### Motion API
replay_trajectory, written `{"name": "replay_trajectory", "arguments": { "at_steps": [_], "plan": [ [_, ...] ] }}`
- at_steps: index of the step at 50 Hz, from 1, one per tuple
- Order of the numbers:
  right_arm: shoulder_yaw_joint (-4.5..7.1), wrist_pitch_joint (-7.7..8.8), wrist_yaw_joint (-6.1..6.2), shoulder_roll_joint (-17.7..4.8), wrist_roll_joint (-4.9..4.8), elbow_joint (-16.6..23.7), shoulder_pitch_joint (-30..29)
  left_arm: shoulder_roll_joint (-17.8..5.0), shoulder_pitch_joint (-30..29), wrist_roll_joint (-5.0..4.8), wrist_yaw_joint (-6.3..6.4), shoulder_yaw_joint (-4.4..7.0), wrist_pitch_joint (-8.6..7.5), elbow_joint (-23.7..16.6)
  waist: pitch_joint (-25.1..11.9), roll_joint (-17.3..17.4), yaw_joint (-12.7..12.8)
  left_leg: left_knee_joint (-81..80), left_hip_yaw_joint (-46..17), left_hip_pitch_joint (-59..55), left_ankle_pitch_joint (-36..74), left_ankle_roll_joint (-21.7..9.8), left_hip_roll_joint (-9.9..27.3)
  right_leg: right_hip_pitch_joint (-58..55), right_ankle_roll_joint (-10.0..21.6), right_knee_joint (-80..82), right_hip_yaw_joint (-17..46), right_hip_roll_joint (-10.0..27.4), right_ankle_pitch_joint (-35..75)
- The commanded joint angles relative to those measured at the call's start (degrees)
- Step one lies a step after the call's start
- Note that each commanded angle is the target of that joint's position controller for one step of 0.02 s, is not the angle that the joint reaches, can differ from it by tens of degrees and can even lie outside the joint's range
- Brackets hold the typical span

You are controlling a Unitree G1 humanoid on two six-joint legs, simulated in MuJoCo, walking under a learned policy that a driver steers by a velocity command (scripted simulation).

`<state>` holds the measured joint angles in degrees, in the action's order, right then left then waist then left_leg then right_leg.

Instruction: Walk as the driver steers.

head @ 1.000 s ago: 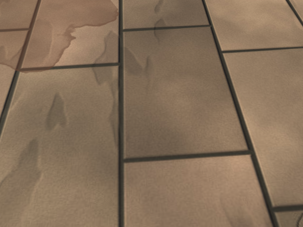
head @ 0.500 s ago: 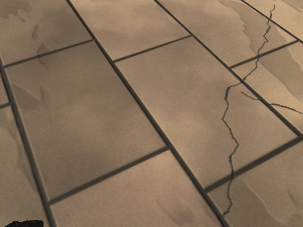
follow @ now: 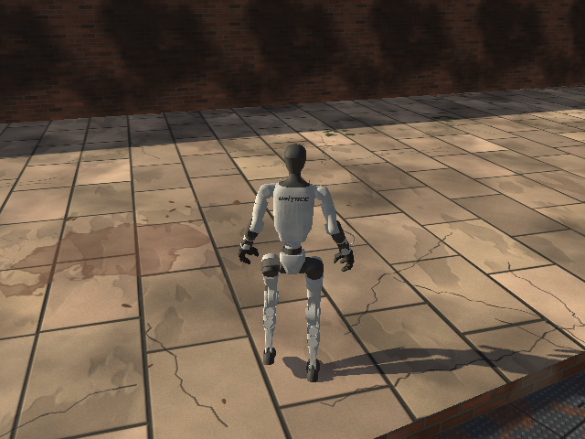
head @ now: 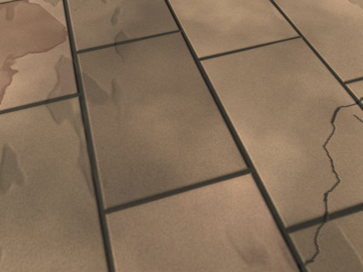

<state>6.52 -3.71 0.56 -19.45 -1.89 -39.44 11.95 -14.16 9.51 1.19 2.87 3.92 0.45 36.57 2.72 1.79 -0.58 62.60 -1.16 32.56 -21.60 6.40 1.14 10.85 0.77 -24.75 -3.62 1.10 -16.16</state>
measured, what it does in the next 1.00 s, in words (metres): steps on the spot: left foot, then right foot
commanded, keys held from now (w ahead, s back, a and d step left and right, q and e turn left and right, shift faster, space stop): q+shift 0.34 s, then shift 0.12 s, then e+shift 0.54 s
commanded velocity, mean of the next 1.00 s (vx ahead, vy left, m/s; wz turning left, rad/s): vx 0.00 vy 0.00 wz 0.18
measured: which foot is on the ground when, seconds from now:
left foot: up 0.00-0.18, down 0.20-0.68, up 0.70-0.92, down 0.94-1.00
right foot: down 0.00-0.20, up 0.22-0.62, down 0.64-0.94, up 0.96-1.00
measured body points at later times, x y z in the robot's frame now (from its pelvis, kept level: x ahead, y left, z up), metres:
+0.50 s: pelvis +0.01 +0.06 +0.00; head +0.05 +0.10 +0.44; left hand +0.06 +0.39 -0.10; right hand +0.29 -0.14 -0.07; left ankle +0.00 +0.15 -0.74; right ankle +0.12 -0.08 -0.68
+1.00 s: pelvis +0.03 +0.08 -0.01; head +0.06 +0.10 +0.44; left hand +0.14 +0.40 -0.10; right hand +0.22 -0.18 -0.09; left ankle +0.02 +0.17 -0.74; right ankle +0.09 -0.07 -0.72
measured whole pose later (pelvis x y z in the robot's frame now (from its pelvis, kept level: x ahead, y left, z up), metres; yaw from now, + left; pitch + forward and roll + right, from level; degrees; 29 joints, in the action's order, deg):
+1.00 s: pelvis +0.03 +0.08 -0.01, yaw +5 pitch +2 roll +0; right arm 4.5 -0.1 0.1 -16.5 1.3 -37.6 8.6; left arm -19.3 10.8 -1.7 2.2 6.5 3.1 35.7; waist 2.0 -2.2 1.0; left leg 30.2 -2.2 16.5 -14.8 -2.1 -4.2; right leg 26.0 -2.2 -43.4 13.6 -4.4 -24.5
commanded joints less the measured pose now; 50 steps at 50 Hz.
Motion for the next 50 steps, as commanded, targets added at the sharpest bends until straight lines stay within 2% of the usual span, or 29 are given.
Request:
{"name": "replay_trajectory", "arguments": {
  "at_steps": [1, 5, 7, 9, 10, 11, 12, 13, 14, 15, 16, 18, 22, 24, 28, 31, 32, 33, 34, 35, 37, 38, 40, 43, 46, 47, 48, 49, 50],
  "plan": [
    [-0.86, 0.66, -1.2, -0.9, 0.17, 8.0, -6.5, -9.6, 0.2, 0.0, 0.44, 2.76, -0.23, -3.0, -4.7, -10.5, 3.2, -5.7, 1.4, 5.8, 1.5, 0.5, 3.0, -10.4, 11.3, 4.7, 6.3, 15.3, 29.1],
    [-0.59, 0.07, -2.35, -2.2, 0.41, 9.6, -5.9, -12.9, -1.2, -1.17, -0.96, 4.05, -0.47, -2.6, -5.1, -11.2, 2.4, -15.5, 5.4, -3.3, 1.5, -2.1, 2.6, -6.7, 10.2, 3.2, 1.8, 17.1, 29.9],
    [0.02, -0.8, -2.67, -3.1, 0.24, 9.9, -5.2, -13.1, -1.6, -2.29, -1.78, 4.38, -1.08, -2.1, -5.3, -11.6, 1.7, -20.7, 6.7, -7.0, 2.3, -3.9, 1.8, -6.5, 8.4, 0.3, 0.1, 18.0, 29.9],
    [1.11, -1.21, -2.41, -4.0, 0.24, 8.7, -0.4, -12.0, -2.0, -3.34, -2.24, 4.32, -1.45, -1.3, -6.8, -9.4, -1.4, -30.9, 8.0, -17.2, 8.2, -7.0, -1.0, -2.9, 4.3, -8.8, -4.3, 16.3, 29.2],
    [2.82, -0.93, -1.33, -7.8, 0.55, 7.4, 5.5, -10.2, 1.1, -2.92, -2.63, 3.9, -1.8, 0.0, -9.5, -2.1, -3.8, -36.7, 2.7, -29.8, 20.8, -10.4, -0.9, 5.2, 0.1, -20.7, -7.4, 12.1, 23.3],
    [4.75, -0.29, -0.2, -17.0, 0.59, 8.7, 7.5, -5.4, 0.0, 0.54, -2.66, 2.32, -2.1, -3.8, -10.0, 17.7, -1.9, -36.0, -22.4, -42.7, 51.8, -18.9, 14.8, 27.3, -5.7, -40.6, -8.5, 3.2, -19.8],
    [3.84, 1.75, -1.05, -16.3, 2.9, 10.6, 5.9, -7.0, -4.3, 0.87, -2.12, 2.21, -2.31, -5.7, -17.8, 15.3, -4.5, -39.6, -35.0, -40.2, 46.8, -29.7, 21.9, 32.8, -6.7, -50.5, 5.5, -1.5, -26.0],
    [2.94, 3.02, -1.46, -13.1, 2.79, 10.3, 4.4, -9.6, -7.4, -0.54, -1.73, 2.72, -2.16, -5.8, -15.3, 8.6, -5.1, -41.6, -29.9, -37.6, 37.5, -28.0, 19.5, 33.3, -5.5, -51.6, 8.7, 0.0, -22.0],
    [2.35, 3.55, -0.98, -11.1, 1.6, 9.6, 1.8, -9.7, -7.9, -0.9, -1.32, 2.8, -2.19, -5.9, -10.8, 6.2, -3.0, -42.3, -25.7, -33.9, 30.0, -24.4, 15.7, 33.5, -4.3, -48.3, 9.2, 0.7, -16.5],
    [1.81, 3.28, -0.33, -9.5, 0.51, 10.0, -1.3, -10.1, -7.2, -0.23, -0.71, 3.03, -2.1, -5.0, -8.7, 3.1, -1.3, -42.4, -23.3, -30.7, 25.6, -21.4, 12.9, 32.8, -4.0, -44.4, 9.7, 1.6, -11.8],
    [1.35, 2.87, 0.3, -8.9, 0.17, 10.6, -4.6, -10.7, -6.2, 0.11, -0.46, 3.36, -1.9, -4.8, -7.7, 3.6, 0.6, -42.6, -21.2, -26.4, 25.5, -20.0, 11.0, 29.6, -4.1, -41.4, 9.7, 1.3, -8.4],
    [0.99, 2.43, 1.22, -8.6, 1.19, 11.3, -6.2, -9.6, -3.4, 0.06, -0.92, 3.06, -1.76, -3.2, -9.4, 4.1, 1.9, -42.0, -18.7, -23.8, 29.1, -19.4, 9.3, 25.4, -4.9, -39.5, 8.5, -0.8, -4.0],
    [0.36, 2.21, 1.83, -7.9, 1.44, 9.9, -4.2, -7.2, -2.6, -0.53, -1.08, 1.73, -1.09, -2.0, -10.8, 4.4, 0.4, -40.2, -17.3, -22.3, 29.0, -18.9, 8.0, 21.3, -6.5, -31.2, 7.6, -1.3, -1.2],
    [-0.23, 2.05, 1.68, -7.2, 1.9, 9.6, -4.8, -7.1, -2.3, -0.8, -1.32, 1.41, -0.75, -1.8, -10.4, 5.6, 0.1, -40.1, -17.3, -21.3, 24.6, -18.6, 8.1, 19.2, -6.5, -28.1, 7.2, -0.5, -0.8],
    [-3.26, 2.72, 0.31, -1.2, 3.5, 7.3, -5.4, -5.5, -1.9, -1.23, -2.26, 0.26, -0.89, -1.4, -8.9, 7.0, -1.1, -40.5, -15.5, -16.6, 18.9, -18.4, 8.7, 8.5, -5.0, -18.9, 5.8, 2.3, -1.0],
    [-2.8, 3.22, -0.08, -3.7, 3.14, 5.8, -5.4, -7.9, -1.9, -1.75, -2.71, 0.76, -1.32, -2.4, -4.4, 6.2, 0.2, -38.6, -13.7, -15.8, 14.7, -16.6, 7.2, 4.2, -2.3, -6.2, 3.3, 0.0, 4.6],
    [-2.37, 3.41, 0.18, -4.8, 2.9, 5.2, -3.3, -10.1, -2.6, -1.37, -2.64, 1.13, -1.43, -3.4, -3.6, 3.8, -0.4, -36.6, -13.1, -17.1, 12.8, -14.6, 5.7, 4.6, -1.1, -3.8, 5.9, 1.0, 11.6],
    [-1.98, 3.69, 0.63, -5.2, 3.5, 5.5, -1.2, -13.8, -3.0, -1.16, -2.41, 1.85, -1.57, -4.6, -3.7, -2.5, -2.8, -31.6, -10.1, -16.8, 8.7, -12.1, 2.0, 4.7, 1.1, -4.3, 12.3, 4.7, 25.2],
    [-1.98, 3.86, 1.05, -4.2, 3.88, 6.1, -1.1, -15.8, -2.3, -1.88, -2.45, 2.7, -1.6, -4.0, -4.2, -10.4, -3.9, -26.9, -2.9, -15.6, 6.0, -8.7, -3.5, 5.9, 5.7, -2.0, 18.6, 7.6, 24.8],
    [-1.83, 3.87, 1.57, -4.0, 3.74, 7.0, -4.9, -15.0, -0.1, -2.05, -2.52, 2.91, -1.52, -3.8, -3.7, -14.1, -1.4, -21.3, 0.3, -13.1, 3.3, -6.2, -5.8, 5.8, 10.0, 1.9, 26.8, 11.2, 21.6],
    [-1.69, 3.62, 1.79, -2.2, 2.55, 8.8, -9.7, -13.2, 4.5, -1.24, -2.03, 2.67, -1.65, -3.2, -4.7, -17.4, 2.2, -11.6, -2.4, -4.4, -11.6, -5.3, -7.9, -1.1, 14.7, 4.8, 36.0, 14.8, 24.0],
    [-1.45, 3.54, 1.56, -2.1, 2.31, 9.3, -9.9, -13.7, 5.8, -1.19, -1.78, 3.07, -1.99, -3.1, -5.9, -15.6, 3.0, -4.5, -4.7, -0.5, -16.3, -4.9, -7.5, -4.4, 15.5, 4.5, 37.4, 15.5, 26.3],
    [-1.6, 3.66, 0.99, -0.7, 1.9, 8.7, -8.5, -13.9, 2.7, -2.38, -0.81, 3.75, -1.59, -3.6, -7.7, -10.1, 0.7, -6.8, -6.6, 0.4, -11.9, -4.3, -5.2, -6.1, 11.9, 2.2, 32.7, 12.2, 26.3],
    [-2.14, 4.43, -0.13, 1.7, 1.22, 7.7, -8.3, -13.0, -0.4, -3.17, 0.08, 4.26, 1.43, -4.8, -9.7, -10.9, 0.8, -20.8, -3.9, -7.4, -4.2, -3.0, -6.8, -3.3, 8.5, 1.3, 29.7, 7.0, 23.4],
    [-1.08, 4.84, -0.98, 0.1, 0.84, 4.8, -1.1, -13.0, -2.9, -3.83, -0.15, 4.53, 2.54, -6.2, -11.4, -12.2, -2.0, -38.1, -2.2, -20.1, 6.7, -3.8, -7.5, 2.5, 6.2, -0.2, 30.7, 4.5, 16.2],
    [-0.16, 4.61, -0.67, -2.0, 1.0, 3.6, 1.5, -11.4, -2.1, -3.99, -0.24, 4.08, 2.48, -6.3, -11.6, -9.8, -2.3, -42.9, -3.8, -27.9, 11.1, -5.3, -3.7, 8.9, 3.6, -2.8, 29.0, 2.0, 6.1],
    [0.87, 3.98, 0.06, -6.7, 2.09, 4.5, 1.7, -7.1, 3.0, -2.92, -0.78, 3.06, 2.47, -5.3, -11.9, 4.4, 0.4, -45.8, -18.5, -35.0, 9.7, -10.9, 11.1, 19.2, -0.4, -17.7, 20.3, -5.1, -13.8],
    [1.03, 4.02, -0.42, -9.2, 5.16, 5.6, -1.8, -9.6, 3.2, -2.59, -0.72, 3.87, 1.43, -6.9, -7.2, 14.5, 1.7, -48.7, -32.7, -26.7, 12.2, -18.4, 21.6, 28.5, -2.6, -28.7, 16.1, -6.9, -20.1],
    [0.38, 4.64, -0.17, -6.6, 5.28, 7.3, -5.5, -13.9, 3.4, -2.24, -0.81, 4.96, 0.96, -5.8, -4.6, 9.5, 2.8, -49.2, -29.7, -23.9, 12.0, -20.1, 21.6, 27.9, -3.6, -37.3, 15.2, -2.0, -16.5]
  ]
}}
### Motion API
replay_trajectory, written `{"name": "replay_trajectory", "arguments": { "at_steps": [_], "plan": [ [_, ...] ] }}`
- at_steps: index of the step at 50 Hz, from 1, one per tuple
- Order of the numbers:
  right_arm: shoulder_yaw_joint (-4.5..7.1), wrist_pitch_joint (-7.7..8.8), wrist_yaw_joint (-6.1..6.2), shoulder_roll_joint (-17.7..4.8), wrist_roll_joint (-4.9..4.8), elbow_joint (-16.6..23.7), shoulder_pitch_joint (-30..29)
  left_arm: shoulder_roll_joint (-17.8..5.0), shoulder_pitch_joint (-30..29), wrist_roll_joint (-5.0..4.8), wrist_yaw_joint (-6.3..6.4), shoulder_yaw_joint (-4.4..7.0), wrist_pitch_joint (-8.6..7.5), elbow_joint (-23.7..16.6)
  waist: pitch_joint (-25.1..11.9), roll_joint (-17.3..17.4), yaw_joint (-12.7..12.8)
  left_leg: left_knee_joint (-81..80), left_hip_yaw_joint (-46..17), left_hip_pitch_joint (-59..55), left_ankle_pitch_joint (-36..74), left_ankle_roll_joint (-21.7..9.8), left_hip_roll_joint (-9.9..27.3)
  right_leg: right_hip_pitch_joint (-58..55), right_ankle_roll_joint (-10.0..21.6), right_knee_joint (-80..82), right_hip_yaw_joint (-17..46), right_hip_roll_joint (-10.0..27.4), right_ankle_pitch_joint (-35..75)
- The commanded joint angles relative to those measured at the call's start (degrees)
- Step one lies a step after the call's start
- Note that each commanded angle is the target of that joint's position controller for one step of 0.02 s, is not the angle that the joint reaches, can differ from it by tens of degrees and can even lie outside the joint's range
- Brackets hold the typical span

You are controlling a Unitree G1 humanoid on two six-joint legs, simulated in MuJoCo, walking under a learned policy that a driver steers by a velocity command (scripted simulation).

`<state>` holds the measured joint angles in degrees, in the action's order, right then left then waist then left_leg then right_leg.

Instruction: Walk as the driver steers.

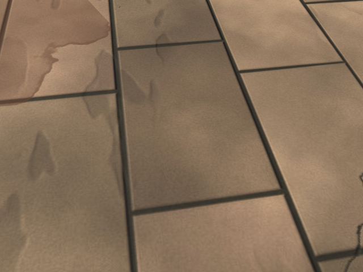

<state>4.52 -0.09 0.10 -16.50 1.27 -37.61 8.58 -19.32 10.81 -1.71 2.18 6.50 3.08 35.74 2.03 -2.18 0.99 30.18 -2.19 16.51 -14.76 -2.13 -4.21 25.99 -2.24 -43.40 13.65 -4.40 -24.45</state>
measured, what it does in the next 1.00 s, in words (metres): walks ahead: right foot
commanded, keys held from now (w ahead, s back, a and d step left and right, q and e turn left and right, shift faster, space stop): e+shift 0.04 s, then w+e+shift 0.28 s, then w+shift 0.10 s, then w+q+shift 0.58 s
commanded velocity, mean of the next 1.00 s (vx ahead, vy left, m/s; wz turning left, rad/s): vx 0.73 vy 0.00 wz -0.14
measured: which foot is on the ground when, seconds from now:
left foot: down 0.00-0.58, up 0.60-1.00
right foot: up 0.00-0.54, down 0.56-1.00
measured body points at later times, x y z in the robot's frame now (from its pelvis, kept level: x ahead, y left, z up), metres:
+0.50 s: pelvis +0.13 -0.08 -0.01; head +0.15 -0.09 +0.44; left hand +0.44 +0.03 -0.08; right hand -0.05 -0.31 -0.13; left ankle +0.00 +0.10 -0.73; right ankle +0.19 -0.26 -0.69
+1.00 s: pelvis +0.48 -0.28 -0.03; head +0.51 -0.28 +0.42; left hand +0.46 -0.02 -0.16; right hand +0.63 -0.55 -0.12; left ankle +0.66 -0.27 -0.70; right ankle +0.23 -0.28 -0.72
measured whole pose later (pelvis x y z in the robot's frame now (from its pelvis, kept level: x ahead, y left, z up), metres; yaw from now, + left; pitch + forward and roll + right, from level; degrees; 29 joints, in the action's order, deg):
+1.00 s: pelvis +0.48 -0.28 -0.03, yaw -7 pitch -1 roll -1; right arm 1.5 -0.2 -4.3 -15.6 0.1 -42.9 4.2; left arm -12.0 28.5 2.0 2.3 1.3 -4.1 54.4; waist 3.4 1.4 0.4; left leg 47.0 12.5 39.2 -1.8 -10.5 -0.6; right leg -18.0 -1.9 -15.3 -20.7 -2.8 -25.6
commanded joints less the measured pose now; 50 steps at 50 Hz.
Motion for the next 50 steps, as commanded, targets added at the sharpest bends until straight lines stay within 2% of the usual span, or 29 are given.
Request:
{"name": "replay_trajectory", "arguments": {
  "at_steps": [1, 2, 4, 6, 8, 13, 14, 16, 18, 22, 24, 26, 27, 28, 29, 30, 31, 32, 33, 34, 36, 38, 39, 41, 44, 45, 47, 49, 50],
  "plan": [
    [1.49, 1.34, 0.85, -6.5, 1.35, 5.7, -5.4, -10.2, 2.3, 0.41, -0.2, 2.94, -1.37, -3.5, -1.9, 9.1, 2.0, -15.9, -20.7, -5.7, 4.6, -9.7, 22.7, 12.5, -1.3, -21.9, -3.6, 4.8, -3.6],
    [1.12, 1.45, 1.51, -5.4, 0.48, 6.3, -6.8, -9.0, 3.5, 0.54, -0.04, 2.83, -0.81, -2.0, -1.6, 7.2, 2.1, -15.2, -15.0, -6.4, 5.0, -7.8, 18.9, 12.8, -2.2, -24.5, -4.7, 5.3, 0.3],
    [1.18, 1.88, 2.79, -6.4, -0.98, 4.9, -1.9, -7.0, 2.6, 0.41, -0.86, 1.86, -0.77, -2.8, -3.2, 9.5, -0.7, -18.3, -11.3, -11.3, -6.2, -6.9, 17.9, 18.1, -3.0, -29.4, -8.3, 7.8, 7.4],
    [1.37, 2.63, 2.9, -7.6, -0.89, 3.7, 3.8, -6.2, -0.7, -0.31, -1.59, 1.11, -1.45, -4.7, -2.8, 9.7, -3.8, -20.9, -11.6, -15.9, -17.0, -6.5, 18.9, 23.6, -3.0, -30.0, -10.0, 9.3, 9.8],
    [1.55, 3.47, 2.67, -8.4, -0.66, 2.7, 7.6, -5.5, -2.9, -0.34, -1.95, 0.63, -2.23, -5.8, -1.8, 8.1, -5.5, -22.0, -11.2, -19.8, -19.6, -6.3, 20.4, 27.7, -2.9, -29.3, -9.9, 10.3, 11.2],
    [1.8, 4.89, 1.74, -8.7, -0.29, 0.6, 10.7, -3.8, -3.4, -0.78, -2.82, -0.01, -3.46, -6.3, 1.6, 7.9, -5.6, -23.6, -3.8, -21.6, -14.8, -5.4, 22.0, 30.6, -2.5, -26.3, -9.2, 12.1, 15.7],
    [1.13, 4.66, 0.51, -8.0, 1.49, -1.4, 14.8, -3.5, -6.8, 6.52, -5.55, -0.18, -0.86, -5.5, 3.1, 2.5, -6.1, -24.1, -0.2, -18.2, -15.9, -4.2, 22.3, 28.5, -1.1, -25.5, -12.3, 9.1, 14.6],
    [1.15, 4.92, 0.18, -8.0, 1.43, -2.3, 15.3, -2.4, -7.8, 4.82, -7.69, -0.42, 0.12, -5.8, 4.9, 7.9, -6.0, -24.3, 3.0, -17.2, -15.6, -3.1, 22.4, 28.8, 0.5, -23.3, -12.6, 9.9, 16.6],
    [0.76, 5.43, 0.31, -7.2, 1.52, -3.7, 16.6, -1.6, -9.3, 4.07, -8.51, -0.93, -0.39, -5.8, 6.5, 8.5, -5.6, -25.4, 4.0, -16.8, -15.7, -3.6, 23.6, 28.7, 2.2, -19.7, -11.4, 9.8, 18.2],
    [0.2, 5.62, 0.67, -6.5, 1.72, -7.1, 20.0, -0.5, -14.7, 4.12, -8.86, -2.3, -2.1, -6.6, 9.6, 7.4, -6.3, -28.6, 9.7, -18.6, -9.8, -4.7, 24.8, 24.1, 6.2, -7.2, -13.8, 9.1, 15.0],
    [0.02, 4.87, 1.0, -7.4, 1.16, -9.7, 21.9, -0.2, -17.3, 4.46, -8.76, -2.9, -2.73, -7.4, 10.6, 7.6, -6.2, -28.5, 11.9, -20.0, 3.3, -5.8, 25.1, 18.9, 8.3, -0.1, -17.3, 7.7, 9.7],
    [0.01, 4.02, 1.01, -9.9, -0.01, -12.5, 22.1, -0.6, -11.9, 5.04, -7.53, -2.82, -3.23, -5.7, 6.0, 8.8, -2.2, -19.2, 14.0, -19.6, 38.1, -6.4, 23.7, 3.2, 11.1, 5.3, -23.0, 3.1, 3.6],
    [0.07, 3.85, 0.74, -11.5, -0.4, -13.4, 21.2, -1.7, -1.5, 4.91, -6.55, -1.98, -3.84, -2.8, 0.2, 9.1, 3.7, -6.5, 14.3, -16.0, 55.5, -6.8, 23.2, -11.3, 11.9, 6.5, -23.7, -0.2, 4.3],
    [-0.2, 4.0, 0.23, -11.8, -1.01, -12.9, 18.3, -3.7, 13.8, 5.18, -5.42, -0.67, -4.6, 2.3, -8.1, 6.8, 12.1, 10.9, 14.9, -5.1, 52.1, -5.8, 19.5, -32.9, 12.3, 10.3, -19.9, 0.5, 9.2],
    [-2.09, 4.44, -1.43, -4.2, -1.92, -8.9, 18.6, -11.8, 20.1, 6.52, -3.84, 1.28, -5.09, 3.8, -18.6, -7.6, 12.0, 34.6, 12.3, 17.3, 7.6, -4.0, 11.0, -54.4, 12.7, 15.7, 4.0, 19.0, -15.7],
    [-1.58, 5.32, -1.61, -4.0, -2.45, -5.8, 14.4, -15.1, 21.4, 5.76, -2.86, 1.47, -5.68, 2.3, -24.3, -9.5, 12.2, 48.4, -1.8, 23.8, -14.1, -4.8, 4.4, -50.9, 9.7, 27.9, 26.4, 29.7, -28.6],
    [-0.56, 5.04, -1.14, -5.8, -2.71, -4.9, 8.8, -12.6, 16.3, 5.99, -2.26, 0.6, -5.83, 3.7, -13.6, -1.1, 9.8, 51.3, -6.4, 27.7, -5.0, -5.0, 5.5, -40.4, 5.9, 29.9, 20.4, 28.6, -18.4],
    [-0.88, 4.98, -1.08, -4.2, -2.41, -5.7, 11.0, -8.7, 13.8, 5.61, -2.33, -0.52, -6.17, 5.2, -5.9, 0.2, 5.5, 49.1, -4.2, 26.7, -0.2, -4.8, 8.9, -32.3, 5.8, 28.7, 10.5, 26.8, -8.4],
    [-0.91, 4.34, -1.46, -3.0, -1.89, -8.0, 13.9, -5.5, 9.4, 4.91, -2.7, -1.34, -6.63, 5.4, -2.8, -0.5, 1.7, 45.7, -2.7, 23.9, 2.6, -3.8, 11.1, -26.6, 4.6, 29.8, 2.9, 23.2, -2.2],
    [-1.04, 3.32, -1.92, -1.5, -0.85, -9.8, 17.0, -2.9, 6.6, 3.82, -2.61, -2.14, -7.0, 5.5, -1.4, -4.0, -0.9, 44.0, -2.1, 21.2, 4.5, -2.9, 12.4, -22.4, 3.1, 30.7, -3.9, 20.0, 2.0],
    [-0.9, 1.45, -2.85, -0.3, -0.8, -11.3, 17.8, 1.0, 6.8, 3.2, -2.65, -3.25, -8.0, 6.9, 0.0, -5.2, -2.2, 45.3, -1.0, 20.1, 6.6, -2.1, 12.9, -19.5, 1.6, 32.6, -11.1, 17.9, 8.5],
    [-0.86, 0.34, -3.37, 0.7, -0.94, -10.1, 13.2, 1.9, 8.6, 2.75, -2.99, -3.39, -8.99, 9.3, 3.5, -3.2, -2.5, 45.8, -0.1, 25.0, 9.7, -2.0, 12.7, -19.8, -0.1, 34.3, -17.7, 16.4, 17.7],
    [-1.27, 0.13, -3.66, 1.7, -0.95, -8.5, 10.0, 1.2, 9.5, 2.76, -3.15, -3.21, -9.5, 9.9, 4.5, -5.1, -2.4, 44.2, 1.0, 26.1, 11.9, -1.9, 12.9, -18.4, 0.0, 35.7, -19.3, 17.1, 20.0],
    [-1.55, 0.14, -3.88, 1.2, -1.42, -6.7, 4.1, 3.1, 10.8, 3.26, -3.17, -3.65, -9.98, 11.3, 7.4, -4.2, -1.9, 39.7, 4.0, 27.9, 16.1, -2.7, 11.1, -18.6, -0.1, 36.9, -24.9, 14.4, 28.8],
    [-2.17, 0.47, -4.47, 0.3, -0.85, -4.1, -1.8, 2.1, 14.2, 3.46, -1.83, -3.9, -9.76, 13.5, 8.3, -2.1, -1.9, 31.5, 9.2, 30.8, 17.1, -5.0, 8.7, -26.3, 0.4, 36.5, -29.5, 14.4, 48.0],
    [-2.59, 0.57, -4.73, 0.4, -0.83, -3.2, -3.1, 0.9, 13.4, 3.51, -1.31, -3.85, -9.52, 13.6, 8.6, -1.8, -2.9, 26.0, 10.4, 28.6, 17.1, -6.0, 8.3, -27.0, 0.0, 36.5, -31.0, 14.7, 52.1],
    [-2.77, 0.41, -4.79, -1.0, -1.15, -2.9, -2.8, -2.2, 11.7, 3.54, -0.05, -3.61, -9.19, 13.2, 5.8, -2.1, -5.1, 17.9, 15.1, 18.1, 16.7, -8.0, 3.9, -28.4, -0.4, 32.4, -33.0, 15.2, 75.4],
    [-1.91, -0.45, -4.29, -4.3, -1.24, -4.7, 5.4, -6.5, 9.5, 3.74, 1.53, -2.5, -8.27, 12.5, -0.5, -5.3, -10.6, 16.9, 16.2, 6.8, 12.7, -9.6, 0.7, -31.9, -0.1, 21.0, -32.3, 18.1, 94.6],
    [-0.77, -0.85, -3.73, -6.8, -1.17, -7.3, 15.2, -8.4, 6.4, 4.06, 1.76, -1.81, -7.41, 11.4, -5.0, -5.9, -15.6, 17.3, 14.7, -3.0, 8.9, -11.0, -0.5, -30.3, 0.7, 9.4, -31.2, 19.2, 98.1]
  ]
}}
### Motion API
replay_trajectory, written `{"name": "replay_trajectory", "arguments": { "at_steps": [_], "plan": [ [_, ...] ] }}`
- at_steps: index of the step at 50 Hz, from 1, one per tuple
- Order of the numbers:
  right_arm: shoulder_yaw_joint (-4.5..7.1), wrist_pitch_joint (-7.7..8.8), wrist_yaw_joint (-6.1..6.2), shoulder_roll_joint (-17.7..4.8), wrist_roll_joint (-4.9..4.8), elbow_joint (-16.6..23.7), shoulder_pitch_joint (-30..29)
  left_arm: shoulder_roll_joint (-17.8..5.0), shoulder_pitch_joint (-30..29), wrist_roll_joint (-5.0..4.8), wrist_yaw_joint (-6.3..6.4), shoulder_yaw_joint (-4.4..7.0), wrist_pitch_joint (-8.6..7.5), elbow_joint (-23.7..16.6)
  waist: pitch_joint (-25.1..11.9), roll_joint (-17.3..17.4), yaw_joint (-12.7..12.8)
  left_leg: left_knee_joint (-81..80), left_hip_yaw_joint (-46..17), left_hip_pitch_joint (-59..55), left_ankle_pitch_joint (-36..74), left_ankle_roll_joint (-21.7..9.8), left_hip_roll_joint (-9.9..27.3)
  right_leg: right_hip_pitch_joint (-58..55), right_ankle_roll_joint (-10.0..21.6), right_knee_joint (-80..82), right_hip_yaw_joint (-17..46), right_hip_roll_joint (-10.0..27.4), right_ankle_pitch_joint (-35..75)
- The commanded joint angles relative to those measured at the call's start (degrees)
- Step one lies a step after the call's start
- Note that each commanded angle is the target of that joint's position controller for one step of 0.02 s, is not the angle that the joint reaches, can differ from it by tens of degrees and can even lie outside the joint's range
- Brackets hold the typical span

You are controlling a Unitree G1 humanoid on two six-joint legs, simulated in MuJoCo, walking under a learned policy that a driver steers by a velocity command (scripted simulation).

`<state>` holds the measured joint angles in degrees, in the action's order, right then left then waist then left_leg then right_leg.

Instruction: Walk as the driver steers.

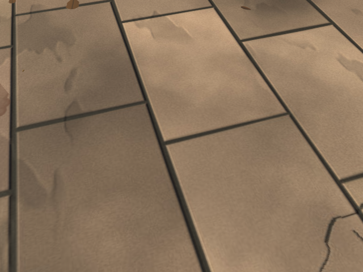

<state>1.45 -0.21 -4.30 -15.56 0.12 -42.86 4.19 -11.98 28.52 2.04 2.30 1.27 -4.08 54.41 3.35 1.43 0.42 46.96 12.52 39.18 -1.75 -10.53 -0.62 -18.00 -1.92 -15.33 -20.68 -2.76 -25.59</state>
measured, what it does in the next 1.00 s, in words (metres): walks ahead, turning left: left foot, then right foot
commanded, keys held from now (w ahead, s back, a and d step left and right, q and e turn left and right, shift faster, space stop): w+q+shift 0.66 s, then q+shift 0.22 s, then shift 0.12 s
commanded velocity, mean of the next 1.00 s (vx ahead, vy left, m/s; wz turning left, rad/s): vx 0.83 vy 0.00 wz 0.93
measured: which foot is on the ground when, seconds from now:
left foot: up 0.00-0.02, down 0.04-0.46, up 0.48-0.86, down 0.88-1.00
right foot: down 0.00-0.04, up 0.06-0.44, down 0.46-0.88, up 0.90-1.00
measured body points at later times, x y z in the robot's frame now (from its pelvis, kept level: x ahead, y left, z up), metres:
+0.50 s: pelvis +0.47 +0.01 +0.00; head +0.50 +0.03 +0.45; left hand +0.58 +0.32 -0.06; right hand +0.60 -0.28 -0.11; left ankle +0.21 +0.00 -0.63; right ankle +0.64 -0.07 -0.71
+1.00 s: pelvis +0.77 +0.21 +0.01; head +0.81 +0.27 +0.45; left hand +0.62 +0.47 -0.10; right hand +1.10 +0.23 -0.08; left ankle +0.81 +0.32 -0.71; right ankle +0.84 +0.02 -0.58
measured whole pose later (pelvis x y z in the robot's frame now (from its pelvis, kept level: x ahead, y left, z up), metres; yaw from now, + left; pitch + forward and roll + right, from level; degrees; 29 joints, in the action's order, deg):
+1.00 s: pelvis +0.77 +0.21 +0.01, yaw +57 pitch +1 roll +0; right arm 3.0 1.1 -2.1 -18.5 -0.3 -35.4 6.5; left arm -16.3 11.0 -0.4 2.0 1.3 -5.1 38.8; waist 7.0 0.3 1.5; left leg 32.9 0.6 27.5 -6.3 -8.9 -9.3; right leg 24.6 -4.3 -80.3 4.9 1.2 -27.2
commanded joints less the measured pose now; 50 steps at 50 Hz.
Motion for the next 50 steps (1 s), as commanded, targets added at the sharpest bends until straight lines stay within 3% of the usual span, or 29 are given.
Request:
{"name": "replay_trajectory", "arguments": {
  "at_steps": [1, 2, 3, 4, 5, 6, 7, 9, 14, 18, 20, 22, 23, 24, 25, 27, 31, 35, 39, 40, 42, 43, 44, 45, 46, 47, 48, 49, 50],
  "plan": [
    [4.03, -0.86, 1.52, -11.0, 0.26, -5.8, 32.0, -16.7, -15.6, 0.53, 1.36, 3.89, 0.55, -8.9, -10.2, -8.0, -20.7, -2.7, -4.4, -38.1, -8.4, -5.1, -3.9, 19.8, 1.7, -35.6, 5.6, 17.8, 93.4],
    [5.57, -0.22, 2.66, -12.7, -0.55, -7.8, 35.9, -14.9, -17.9, -0.24, -0.07, 3.94, 1.13, -9.1, -9.8, -0.1, -21.4, -11.4, -10.1, -47.2, -7.6, -8.2, -2.2, 29.9, 2.9, -60.2, 5.5, 10.0, 53.4],
    [5.88, -0.37, 3.39, -13.6, -1.25, -8.1, 28.6, -5.1, -20.4, 0.88, -1.68, 1.12, 0.14, -11.8, 0.0, 13.3, -13.5, -8.5, -20.5, -45.7, -0.5, -9.3, 0.3, 51.2, 3.0, -80.8, 9.8, -1.2, -0.6],
    [5.68, -0.29, 3.31, -16.4, 0.18, -5.2, 22.4, -3.1, -15.1, -0.05, -1.98, 0.06, -1.39, -18.6, -7.7, 13.4, -4.5, -18.0, -46.9, -53.3, -4.5, -18.9, 8.2, 66.1, 1.3, -86.3, 22.0, -2.0, -2.4],
    [5.74, -0.04, 3.7, -14.3, 0.98, -3.6, 21.3, -6.0, -15.4, 0.7, -2.25, -0.38, -3.21, -19.4, -8.6, 6.4, -4.8, -31.8, -59.9, -52.2, -24.8, -19.0, 14.0, 69.5, 2.1, -81.3, 27.1, 0.9, -0.4],
    [4.97, 0.42, 4.03, -10.3, 1.51, -3.8, 20.2, -9.4, -16.7, 0.63, -2.37, 0.2, -3.82, -18.3, -1.7, -3.1, -2.7, -36.4, -58.9, -43.9, -30.5, -15.8, 13.8, 68.8, 1.9, -75.4, 27.2, 3.7, 3.5],
    [4.56, 1.19, 4.2, -9.3, 1.37, -4.0, 18.1, -9.6, -18.5, 1.45, -2.24, 0.14, -3.4, -18.1, 1.5, -7.1, -0.3, -36.5, -54.5, -36.4, -27.2, -13.5, 11.7, 65.9, 1.2, -70.5, 27.0, 5.6, 4.9],
    [3.9, 3.42, 4.8, -8.9, 0.49, -3.4, 16.3, -8.5, -18.6, 2.79, -2.33, -0.63, -0.79, -17.9, 3.8, -8.7, 2.7, -37.0, -45.3, -24.3, -19.7, -11.4, 6.6, 59.4, -1.2, -62.3, 26.4, 8.7, 6.5],
    [4.55, 5.44, 4.1, -10.0, -0.36, -3.8, 19.5, -5.4, -33.2, 0.62, -3.55, -2.51, 0.61, -23.9, 4.4, -4.4, -3.0, -36.9, -32.6, -17.2, 4.1, -6.4, -1.9, 48.8, -2.7, -30.8, 20.4, 8.2, 24.7],
    [5.53, 5.13, 3.58, -11.7, -0.44, -4.4, 22.3, -6.3, -35.9, -0.6, -3.06, -2.37, 0.14, -26.0, -0.9, 1.3, -6.4, -31.8, -33.8, -29.9, 21.3, -2.6, 0.0, 43.7, -0.1, -17.5, 19.9, 3.6, 31.1],
    [6.02, 5.3, 3.89, -13.4, -0.24, -3.7, 20.2, -10.1, -29.0, -0.64, -2.13, -0.76, -0.25, -24.3, -6.4, 2.3, -2.8, -22.8, -34.8, -33.1, 33.5, 0.4, 0.1, 32.2, 0.9, -14.2, 21.2, 0.6, 26.9],
    [6.49, 5.81, 3.51, -15.9, 0.54, -1.9, 12.8, -16.4, -7.1, -1.0, -0.46, 2.35, -0.7, -18.8, -16.8, 2.3, 10.5, 1.3, -33.7, -26.9, 31.9, 2.4, -1.7, 9.9, 2.0, -16.2, 23.0, 3.3, 17.6],
    [4.34, 6.36, 3.6, -7.4, 0.83, 0.1, 11.5, -19.8, 4.7, 0.81, 0.61, 3.8, -0.97, -16.3, -22.9, -6.5, 13.2, 21.2, -29.6, -16.4, -0.2, 2.2, -5.2, -2.9, 3.0, -16.2, 35.5, 15.7, -2.3],
    [1.9, 6.01, 3.58, -0.6, -2.54, 4.0, 19.6, -23.4, -1.9, 2.94, -0.03, 4.31, -0.88, -17.5, -28.4, -26.1, 3.4, 34.6, -23.1, -1.2, -27.7, 4.1, -9.3, -8.8, 8.4, -1.7, 70.0, 31.3, -14.9],
    [1.84, 4.73, 4.29, -6.0, -0.74, 2.3, 17.7, -18.0, -10.2, 2.11, -0.64, 4.41, -0.27, -19.0, -21.0, -17.1, 2.8, 37.1, -21.0, 4.9, -20.4, 3.2, -3.4, -0.6, 10.0, 1.9, 71.8, 28.3, -28.5],
    [2.61, 3.31, 2.99, -8.4, 1.05, 2.2, 11.5, -10.4, -14.0, 1.5, -1.13, 2.64, 0.09, -17.8, -9.1, -4.1, 2.3, 32.2, -18.1, 3.6, -13.8, 4.1, 1.3, 13.8, 8.9, 1.1, 51.2, 23.0, -11.1],
    [0.87, 0.72, 0.22, -3.1, 2.02, 7.1, 5.1, -7.3, -7.4, -0.24, -2.18, 1.74, -1.93, -10.4, -2.3, -6.1, 0.2, 30.0, -17.6, 6.3, -12.3, 4.6, 6.6, 22.0, 6.3, 4.1, 32.1, 19.8, 8.6],
    [0.01, 0.26, -0.22, -3.4, 1.84, 11.5, -1.5, -8.0, -10.9, -0.47, -2.66, 1.59, -3.44, -9.5, 3.0, -4.6, -2.8, 19.9, -13.6, 5.3, -3.2, 5.7, 6.2, 27.9, 4.7, 6.1, 14.6, 16.7, 36.6],
    [-0.61, 1.07, -1.83, -2.7, 2.2, 11.8, -5.5, -12.6, -8.6, -1.29, -1.94, 2.5, -3.63, -8.4, 3.3, -4.3, -1.8, -4.6, -2.6, -9.7, 5.4, 4.5, -0.2, 26.5, 2.7, 1.5, 5.3, 12.7, 58.5],
    [1.53, 2.69, -0.89, -6.0, -3.77, 11.7, -1.3, -21.7, -12.0, -3.63, 0.01, 5.28, -2.89, -12.3, -0.8, -9.4, -3.6, -5.1, -4.7, -14.4, 4.6, 5.6, -1.6, 23.1, 1.5, -3.8, 7.3, 11.7, 69.3],
    [4.14, 2.77, -0.29, -11.5, -3.22, 9.3, 8.5, -22.7, -14.5, -4.18, 1.61, 6.25, -1.15, -14.4, -7.8, -9.9, -9.4, -8.9, -5.9, -26.9, 2.7, 3.2, -4.0, 22.3, 1.3, -18.6, 8.8, 14.4, 78.8],
    [6.33, 2.01, 0.68, -14.8, -2.62, 6.6, 18.2, -20.1, -15.4, -4.3, 1.56, 5.88, -0.65, -15.6, -12.1, -7.1, -12.9, -13.7, -8.5, -40.3, 8.1, 0.8, -4.4, 27.8, 0.3, -32.8, 9.6, 13.3, 69.6],
    [6.75, 1.24, 2.45, -15.2, -2.91, 5.6, 17.9, -12.9, -11.5, -3.55, 0.6, 4.18, -0.8, -15.1, -8.8, 3.4, -9.2, -19.1, -15.7, -49.5, 15.4, -1.5, -0.5, 41.2, -2.7, -49.5, 10.5, 6.0, 12.5],
    [6.39, 1.52, 3.19, -19.3, 0.54, 9.8, 13.2, -7.3, -4.9, -0.4, -0.26, 2.14, -1.8, -17.7, -15.8, 17.0, -2.1, -10.2, -36.2, -61.8, 49.3, -11.0, 11.7, 56.6, -3.8, -73.6, 15.9, -0.7, -14.2],
    [6.01, 1.97, 2.74, -17.5, 2.85, 12.5, 13.1, -13.0, -4.5, -2.01, -1.07, 2.03, -2.97, -19.4, -33.6, 10.4, -5.4, -19.7, -52.7, -67.9, 36.3, -19.9, 21.7, 60.8, -2.8, -80.4, 28.9, -0.6, -10.8],
    [5.69, 2.1, 2.55, -15.4, 1.78, 13.9, 8.4, -16.3, -9.4, -3.09, -0.97, 2.7, -3.13, -19.6, -29.3, -0.5, -4.4, -23.4, -50.9, -59.8, 24.6, -17.1, 19.0, 59.6, -1.4, -75.3, 30.0, 2.2, -5.1],
    [5.03, 2.52, 2.52, -12.7, -0.31, 13.9, 4.9, -15.9, -11.2, -2.89, -0.42, 2.87, -2.53, -19.7, -21.3, -6.7, -1.7, -24.9, -46.4, -50.1, 18.2, -14.0, 16.0, 59.8, -1.6, -70.3, 28.8, 4.5, -2.1],
    [4.21, 2.87, 2.7, -10.7, -1.42, 13.6, 3.1, -15.1, -10.9, -2.36, 0.24, 2.82, -1.5, -18.6, -16.1, -9.2, 0.5, -25.6, -42.7, -41.1, 19.4, -11.9, 14.1, 57.5, -2.5, -67.1, 28.5, 6.3, -0.7],
    [4.06, 2.94, 2.89, -10.4, -1.09, 13.1, 1.9, -15.5, -10.3, -2.36, 0.62, 3.1, -0.46, -18.4, -12.7, -7.6, 2.0, -26.3, -39.0, -33.1, 22.9, -10.7, 12.8, 54.1, -3.0, -63.7, 28.0, 7.4, 0.4]
  ]
}}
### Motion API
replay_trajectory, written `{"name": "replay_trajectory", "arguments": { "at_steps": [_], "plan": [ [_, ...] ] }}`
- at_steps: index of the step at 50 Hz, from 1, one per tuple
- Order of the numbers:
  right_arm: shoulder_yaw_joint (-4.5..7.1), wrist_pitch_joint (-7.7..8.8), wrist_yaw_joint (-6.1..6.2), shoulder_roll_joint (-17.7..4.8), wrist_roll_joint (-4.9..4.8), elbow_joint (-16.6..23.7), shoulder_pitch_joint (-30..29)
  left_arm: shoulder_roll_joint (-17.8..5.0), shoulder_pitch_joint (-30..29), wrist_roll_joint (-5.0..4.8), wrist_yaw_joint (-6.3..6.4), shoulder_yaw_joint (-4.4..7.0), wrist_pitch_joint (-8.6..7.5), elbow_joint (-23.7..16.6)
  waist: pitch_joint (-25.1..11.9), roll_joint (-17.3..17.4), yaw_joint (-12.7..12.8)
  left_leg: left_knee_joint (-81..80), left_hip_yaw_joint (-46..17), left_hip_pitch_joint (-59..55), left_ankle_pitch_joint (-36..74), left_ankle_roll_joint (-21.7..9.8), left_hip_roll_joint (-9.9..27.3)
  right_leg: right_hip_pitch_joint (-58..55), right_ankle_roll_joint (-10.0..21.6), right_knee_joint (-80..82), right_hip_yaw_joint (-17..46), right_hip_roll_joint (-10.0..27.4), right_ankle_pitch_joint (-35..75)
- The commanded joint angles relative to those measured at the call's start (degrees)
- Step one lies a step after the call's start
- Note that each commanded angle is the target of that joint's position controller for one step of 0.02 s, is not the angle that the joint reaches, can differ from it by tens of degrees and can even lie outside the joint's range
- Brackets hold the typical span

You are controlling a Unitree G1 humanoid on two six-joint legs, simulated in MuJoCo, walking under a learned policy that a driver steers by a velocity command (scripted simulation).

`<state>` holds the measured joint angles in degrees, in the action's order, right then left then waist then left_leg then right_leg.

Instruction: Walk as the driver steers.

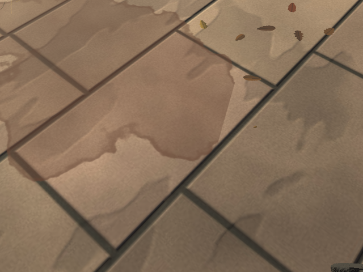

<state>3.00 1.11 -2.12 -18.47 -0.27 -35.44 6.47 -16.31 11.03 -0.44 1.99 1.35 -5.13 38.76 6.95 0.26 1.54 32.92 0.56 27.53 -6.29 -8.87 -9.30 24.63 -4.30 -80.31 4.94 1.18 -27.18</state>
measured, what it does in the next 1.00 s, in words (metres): walks ahead, turning left: right foot, then left foot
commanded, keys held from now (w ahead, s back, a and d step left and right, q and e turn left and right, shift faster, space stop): shift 0.38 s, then q+shift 0.50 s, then w+q+shift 0.12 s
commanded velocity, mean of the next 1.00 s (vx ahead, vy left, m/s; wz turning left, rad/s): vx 0.09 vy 0.00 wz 0.55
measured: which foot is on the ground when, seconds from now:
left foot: down 0.00-0.36, up 0.38-0.70, down 0.72-1.00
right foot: up 0.00-0.32, down 0.34-0.72, up 0.74-1.00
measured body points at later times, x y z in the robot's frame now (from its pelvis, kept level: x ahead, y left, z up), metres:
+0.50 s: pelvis +0.14 -0.08 +0.02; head +0.16 -0.08 +0.46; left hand +0.27 +0.19 -0.08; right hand +0.32 -0.33 -0.09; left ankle +0.09 +0.03 -0.67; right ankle +0.20 -0.20 -0.71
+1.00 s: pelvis +0.13 -0.04 +0.03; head +0.13 +0.02 +0.48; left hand +0.15 +0.30 -0.07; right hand +0.39 -0.22 -0.04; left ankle +0.09 +0.04 -0.71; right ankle +0.24 -0.16 -0.65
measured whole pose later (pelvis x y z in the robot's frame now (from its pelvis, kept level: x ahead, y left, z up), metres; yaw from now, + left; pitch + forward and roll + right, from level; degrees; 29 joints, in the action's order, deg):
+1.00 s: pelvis +0.13 -0.04 +0.03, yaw +33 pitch +3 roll -3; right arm 4.8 -1.3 2.5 -16.4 -1.7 -35.1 15.2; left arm -17.4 4.0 -0.7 0.4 6.0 -1.6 39.3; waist 0.1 -2.0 -1.1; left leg 25.6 -11.1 16.8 -11.7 -4.1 -4.0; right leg 30.1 -3.2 -50.5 4.9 -3.1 -16.8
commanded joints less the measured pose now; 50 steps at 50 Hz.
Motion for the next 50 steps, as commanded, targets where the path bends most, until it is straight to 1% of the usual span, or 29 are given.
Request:
{"name": "replay_trajectory", "arguments": {
  "at_steps": [1, 4, 6, 9, 13, 15, 16, 17, 18, 19, 20, 21, 23, 24, 25, 28, 30, 33, 35, 36, 37, 38, 39, 41, 42, 44, 45, 47, 50],
  "plan": [
    [2.45, 1.57, 0.9, -7.3, -0.2, 4.8, -0.5, -11.0, 7.1, 0.25, 1.09, 3.15, 1.41, -2.9, -14.1, -4.6, 1.6, -12.7, -24.3, -15.3, 30.4, -11.5, 20.0, 8.7, -0.9, 3.9, 1.5, 4.1, 2.0],
    [2.18, 1.43, 2.18, -6.7, 0.08, 1.4, 2.7, -6.5, 4.9, 1.3, 1.42, 2.07, 1.92, -3.7, -14.9, -1.3, 0.7, -11.1, -17.5, -10.4, 41.0, -9.9, 16.8, 7.4, -1.9, 11.3, -1.2, 3.1, 6.0],
    [1.92, 0.49, 3.03, -6.1, 0.02, 0.4, 2.7, -5.1, 3.5, 1.29, 1.38, 1.65, 2.4, -4.0, -17.0, 0.3, 0.4, -9.6, -14.8, -11.9, 39.8, -8.0, 14.9, 7.6, -2.4, 17.1, -1.7, 2.6, 11.4],
    [1.38, -1.04, 3.76, -4.6, -0.19, -0.4, 1.8, -4.2, -0.6, 0.97, 0.91, 1.31, 2.9, -5.0, -17.3, 3.2, -0.8, -8.8, -13.4, -11.6, 30.8, -5.1, 13.2, 4.6, -2.4, 26.7, -2.2, 1.9, 18.2],
    [0.88, -1.62, 3.47, -3.4, 0.39, -1.6, 2.8, -4.8, -4.4, 0.39, 0.02, 1.54, 2.91, -6.0, -14.8, 6.3, -2.8, -7.0, -17.2, -12.8, 20.6, -4.8, 15.6, 0.7, -1.0, 37.1, -1.8, 1.0, 17.0],
    [0.37, -1.64, 3.19, -2.3, 0.05, -2.0, 2.3, -4.4, -3.7, 0.61, -0.55, 1.72, 2.4, -5.9, -13.5, 7.0, -1.7, -4.2, -18.8, -13.1, 17.6, -3.4, 15.8, -4.0, 1.0, 46.8, -2.4, 0.3, 18.5],
    [-0.09, -1.47, 3.13, -1.0, -0.14, -2.3, 2.6, -3.8, -2.4, 0.98, -0.8, 1.76, 1.97, -5.4, -12.8, 6.8, -0.4, -3.0, -18.9, -12.0, 12.7, -1.2, 14.1, -9.3, 2.5, 55.6, -2.4, 0.5, 26.8],
    [-0.63, -0.87, 3.0, 1.0, 0.86, -2.7, 6.0, -6.2, -2.4, 2.14, -0.68, 2.02, 1.55, -5.9, -13.2, 3.0, -2.0, -0.2, -17.5, -9.6, 4.3, 2.6, 10.9, -15.4, 4.6, 56.3, 3.0, 6.4, 44.6],
    [-0.24, -0.24, 2.86, 0.4, 1.25, -4.1, 13.0, -9.3, -3.8, 3.15, -0.5, 2.53, 1.77, -6.6, -14.1, -7.5, -6.4, 4.4, -12.6, -4.7, -13.7, 6.0, 5.7, -20.1, 11.2, 53.1, 9.8, 14.2, 60.6],
    [0.0, -0.23, 2.93, -1.0, 0.98, -4.5, 12.8, -5.2, -2.5, 2.93, -0.44, 1.89, 2.12, -5.2, -16.5, -12.5, -5.1, 6.4, -9.6, -6.2, -18.3, 8.9, 6.7, -18.5, 17.5, 54.6, 14.4, 17.9, 57.0],
    [0.68, -0.78, 2.99, -3.5, 0.49, -3.3, 9.0, -5.1, -1.9, 1.71, -0.48, 2.06, 2.55, -4.8, -15.6, -12.0, -3.3, 7.0, -8.3, -5.7, -17.2, 9.9, 7.5, -18.2, 18.0, 55.3, 14.6, 17.0, 49.3],
    [1.31, -1.63, 3.15, -4.4, -0.19, -2.3, 5.2, -7.0, -0.7, 1.12, -0.3, 2.93, 3.19, -4.4, -14.7, -11.2, -1.6, 8.7, -7.0, -3.1, -15.9, 10.2, 7.0, -19.4, 17.0, 55.6, 13.9, 16.1, 44.3],
    [2.58, -3.49, 3.12, -5.9, -0.83, -0.9, 2.2, -10.0, 1.6, 1.02, 0.63, 4.21, 3.92, -4.4, -13.3, -11.7, 1.3, 23.5, -5.0, 3.5, -26.6, 11.4, 6.7, -20.7, 19.3, 57.7, 16.0, 20.8, 44.1],
    [3.14, -4.11, 3.11, -5.8, -1.22, -0.8, 2.6, -9.8, 2.0, 1.51, 1.02, 4.32, 4.18, -4.6, -12.7, -9.4, 1.3, 31.9, -5.0, 5.6, -29.4, 12.2, 7.4, -19.7, 19.9, 58.6, 14.9, 21.7, 43.9],
    [3.13, -4.67, 3.25, -4.4, -1.6, -0.9, 3.9, -8.6, -0.2, 1.61, 1.22, 4.22, 4.46, -4.8, -11.7, -7.9, -0.1, 32.9, -5.2, 5.7, -27.5, 12.7, 8.8, -17.7, 18.2, 59.2, 10.6, 19.6, 40.1],
    [2.55, -5.74, 3.75, -0.9, -1.56, -0.5, 4.6, -6.8, -5.7, 1.51, 1.23, 4.35, 5.38, -5.1, -10.6, -10.4, -1.4, 25.4, -0.9, 1.6, -21.5, 13.6, 10.4, -13.5, 15.0, 60.2, -0.2, 14.7, 34.8],
    [2.4, -5.67, 3.06, -0.5, -1.66, 1.2, 3.4, -7.2, -6.6, 1.32, 1.18, 4.89, 5.8, -4.8, -12.3, -11.6, -0.8, 18.5, 0.5, -2.0, -18.3, 12.9, 11.6, -13.7, 14.8, 59.9, -3.5, 14.9, 33.7],
    [3.25, -5.61, 1.7, -2.3, -1.47, 2.4, 4.9, -8.5, -6.2, 0.41, 0.93, 5.61, 5.87, -3.8, -14.2, -11.5, -1.1, 9.6, 2.8, -6.8, -13.7, 10.5, 11.7, -15.0, 13.9, 58.0, -4.9, 17.5, 30.2],
    [4.37, -5.61, 1.62, -3.1, -1.24, 1.0, 10.0, -7.4, -6.4, -0.34, 0.74, 5.59, 5.99, -2.9, -14.2, -8.6, -3.4, 0.3, 4.5, -14.8, -6.9, 7.1, 9.1, -10.2, 9.5, 52.0, -8.7, 16.0, 20.6],
    [5.57, -5.36, 2.24, -5.9, -0.7, 0.5, 12.8, -5.2, -4.2, -0.02, 0.37, 5.25, 6.26, -1.9, -11.2, -0.5, -3.9, -7.0, -3.0, -20.0, -0.1, 3.7, 11.0, -2.0, 5.2, 42.2, -12.7, 11.7, 10.7],
    [7.43, -4.64, 3.45, -14.7, -0.16, 2.5, 13.6, -2.1, -5.9, 2.17, 0.17, 4.16, 6.56, -5.1, -8.1, 19.9, -2.2, -12.0, -29.5, -25.0, 17.4, -5.7, 26.5, 16.5, -1.1, 21.9, -15.4, 2.0, -10.3],
    [6.99, -2.89, 2.86, -14.8, 2.51, 3.7, 13.4, -3.7, -13.9, 1.63, 0.63, 4.49, 5.65, -7.8, -12.5, 16.5, -6.4, -15.8, -37.4, -21.0, 13.7, -13.3, 30.1, 19.1, 0.0, 11.9, -2.4, -1.9, -12.6],
    [6.39, -1.63, 2.79, -13.1, 2.57, 3.7, 10.6, -5.3, -14.4, 0.54, 0.83, 5.04, 5.2, -7.5, -10.8, 11.3, -4.7, -16.3, -32.6, -20.8, 7.2, -10.6, 27.5, 20.0, 1.6, 10.0, 0.2, -1.0, -7.4],
    [5.19, -1.51, 3.72, -8.9, -0.64, 4.4, 4.6, -6.9, -11.5, 1.07, 1.42, 6.03, 4.79, -5.1, -10.3, 6.5, -1.6, -14.0, -25.5, -20.6, 6.1, -4.2, 22.6, 19.3, 2.3, 12.6, 1.0, 0.4, 2.4],
    [4.7, -1.93, 4.27, -7.9, -1.17, 4.9, 3.0, -6.7, -10.4, 1.44, 1.38, 6.2, 4.66, -4.8, -11.3, 6.9, -0.7, -13.1, -23.5, -19.2, 8.6, -3.2, 20.9, 16.8, 1.8, 12.7, 0.7, -0.3, 5.1],
    [4.27, -2.45, 4.99, -6.7, -0.74, 5.1, 3.7, -5.1, -9.8, 1.1, 0.57, 5.87, 4.38, -4.4, -13.4, 6.7, -0.6, -12.2, -22.6, -19.2, 11.6, -3.0, 18.9, 14.1, 1.0, 13.2, 0.4, -2.4, 8.5],
    [4.31, -2.3, 5.12, -6.5, -1.09, 4.5, 5.8, -4.7, -8.7, 0.82, -0.04, 5.64, 4.09, -3.9, -15.3, 5.6, -0.9, -13.7, -23.0, -20.6, -0.9, -2.7, 17.6, 13.4, 1.2, 17.4, 0.5, -2.7, 10.7],
    [4.57, -1.72, 4.88, -7.6, -1.71, 4.2, 8.3, -4.5, -10.6, -0.16, -1.25, 5.47, 3.14, -4.4, -13.2, 8.1, -2.5, -18.7, -28.4, -21.2, -24.3, -3.4, 17.6, 13.8, 1.0, 27.2, 0.4, -3.5, 11.5],
    [4.76, -1.16, 4.93, -8.7, -1.56, 4.1, 8.7, -5.1, -13.2, -0.83, -2.49, 5.67, 1.05, -4.8, -10.0, 10.1, -3.4, -19.8, -32.0, -20.0, -28.7, -4.1, 17.7, 11.0, 1.1, 37.3, 1.1, -4.6, 10.3]
  ]
}}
